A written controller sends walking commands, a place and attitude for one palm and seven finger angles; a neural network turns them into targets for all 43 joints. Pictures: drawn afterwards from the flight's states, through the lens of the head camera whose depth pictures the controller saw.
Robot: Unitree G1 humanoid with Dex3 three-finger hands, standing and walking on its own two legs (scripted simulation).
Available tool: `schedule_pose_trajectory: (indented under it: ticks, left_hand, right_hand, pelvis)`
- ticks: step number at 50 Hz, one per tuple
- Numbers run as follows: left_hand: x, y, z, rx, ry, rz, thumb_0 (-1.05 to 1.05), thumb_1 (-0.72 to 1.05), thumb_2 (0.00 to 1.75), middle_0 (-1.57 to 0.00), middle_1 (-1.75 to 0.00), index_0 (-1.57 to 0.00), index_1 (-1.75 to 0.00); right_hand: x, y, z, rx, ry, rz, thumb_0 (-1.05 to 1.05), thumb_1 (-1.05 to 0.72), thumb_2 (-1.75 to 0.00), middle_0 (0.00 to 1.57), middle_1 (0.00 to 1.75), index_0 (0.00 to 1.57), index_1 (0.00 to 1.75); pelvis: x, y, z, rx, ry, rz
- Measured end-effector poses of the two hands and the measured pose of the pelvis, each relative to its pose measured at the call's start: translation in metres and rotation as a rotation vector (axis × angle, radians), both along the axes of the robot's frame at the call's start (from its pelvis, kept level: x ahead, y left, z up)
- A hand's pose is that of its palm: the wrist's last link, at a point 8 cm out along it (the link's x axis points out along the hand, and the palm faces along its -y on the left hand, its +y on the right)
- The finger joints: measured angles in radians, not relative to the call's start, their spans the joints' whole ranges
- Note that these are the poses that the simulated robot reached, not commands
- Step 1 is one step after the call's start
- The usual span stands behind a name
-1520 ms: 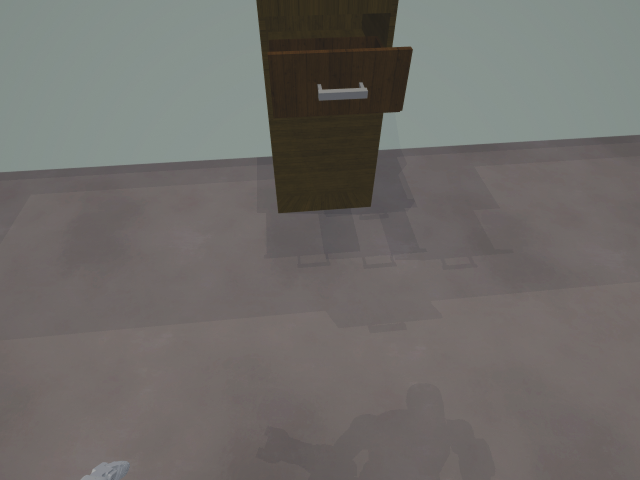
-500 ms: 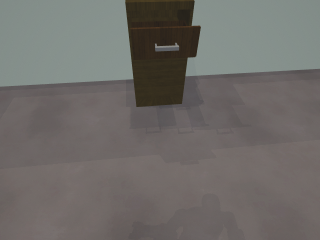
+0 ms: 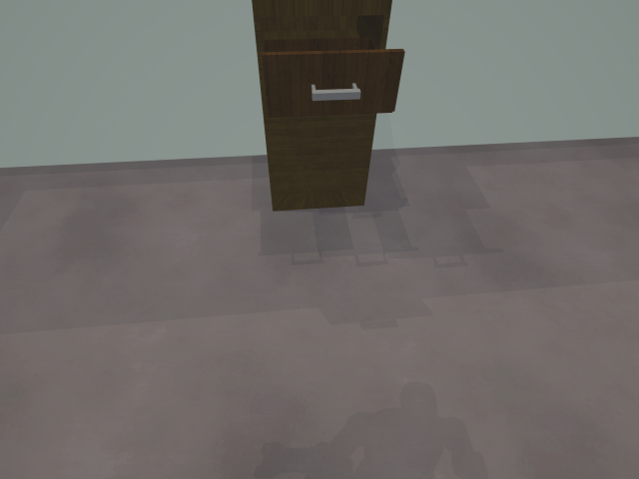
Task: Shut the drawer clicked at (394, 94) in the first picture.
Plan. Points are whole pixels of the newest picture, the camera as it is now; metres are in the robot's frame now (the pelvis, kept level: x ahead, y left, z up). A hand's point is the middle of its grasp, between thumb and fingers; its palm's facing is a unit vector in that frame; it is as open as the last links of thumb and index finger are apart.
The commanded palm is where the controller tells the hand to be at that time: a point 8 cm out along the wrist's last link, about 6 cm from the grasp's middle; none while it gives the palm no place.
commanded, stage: walk to a spot facing it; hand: left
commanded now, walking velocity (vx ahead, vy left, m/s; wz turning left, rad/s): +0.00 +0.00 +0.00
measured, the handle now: (335, 90) +1.09 +0.02 -0.04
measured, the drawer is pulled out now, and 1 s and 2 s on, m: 0.28 0.28 0.28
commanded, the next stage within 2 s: turn to face it in 1.54 s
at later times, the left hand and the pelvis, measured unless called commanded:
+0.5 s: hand out of the picture +0.15 +0.16 -0.19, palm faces -0.21 -0.96 -0.19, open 7.4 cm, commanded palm none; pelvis +0.09 -0.02 -0.02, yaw -13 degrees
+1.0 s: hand (268, 365) +0.35 +0.12 -0.19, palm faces -0.29 -0.94 -0.17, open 7.3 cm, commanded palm none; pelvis +0.28 -0.06 -0.02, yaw -25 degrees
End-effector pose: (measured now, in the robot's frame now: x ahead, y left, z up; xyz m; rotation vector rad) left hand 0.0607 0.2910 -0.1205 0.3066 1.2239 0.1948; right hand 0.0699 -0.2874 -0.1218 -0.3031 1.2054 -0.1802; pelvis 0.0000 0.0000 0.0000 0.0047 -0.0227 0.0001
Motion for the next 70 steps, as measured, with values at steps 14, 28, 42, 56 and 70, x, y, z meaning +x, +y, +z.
schedule_pose_trajectory:
  ticks: [14, 28, 42, 56, 70]
  left_hand:
    - [-0.012, -0.027, -0.030, -0.096, 0.108, 0.004, 0.00, 0.91, 0.90, -0.20, -0.30, -0.20, -0.30]
    - [0.156, -0.100, -0.042, -0.124, 0.027, -0.221, 0.01, 0.91, 0.90, -0.20, -0.30, -0.20, -0.30]
    - [0.241, -0.141, -0.024, -0.127, 0.041, -0.305, 0.00, 0.91, 0.90, -0.20, -0.30, -0.20, -0.30]
    - [0.366, -0.124, -0.045, -0.146, 0.151, -0.359, 0.01, 0.91, 0.90, -0.20, -0.30, -0.20, -0.30]
    - [0.554, -0.255, -0.027, -0.182, 0.057, -0.646, 0.01, 0.92, 0.90, -0.20, -0.30, -0.19, -0.30]
  right_hand:
    - [-0.020, 0.029, -0.023, 0.061, 0.031, -0.100, 0.00, -0.91, -0.90, 0.21, 0.30, 0.20, 0.30]
    - [-0.103, 0.034, -0.049, 0.154, 0.321, -0.408, 0.00, -0.91, -0.90, 0.21, 0.30, 0.20, 0.30]
    - [0.133, -0.037, -0.006, 0.099, -0.191, -0.393, 0.01, -0.92, -0.90, 0.20, 0.30, 0.20, 0.30]
    - [0.228, -0.004, 0.001, 0.056, -0.206, -0.484, 0.00, -0.91, -0.90, 0.21, 0.30, 0.20, 0.30]
    - [0.133, 0.048, -0.006, 0.152, 0.209, -0.864, 0.00, -0.93, -0.90, 0.20, 0.30, 0.20, 0.30]
  pelvis:
    - [0.030, 0.005, -0.014, -0.010, 0.012, -0.081]
    - [0.109, -0.041, -0.036, -0.003, 0.009, -0.259]
    - [0.196, -0.066, -0.008, -0.011, 0.015, -0.380]
    - [0.326, -0.055, -0.012, -0.027, 0.014, -0.513]
    - [0.411, -0.106, -0.005, -0.003, 0.018, -0.682]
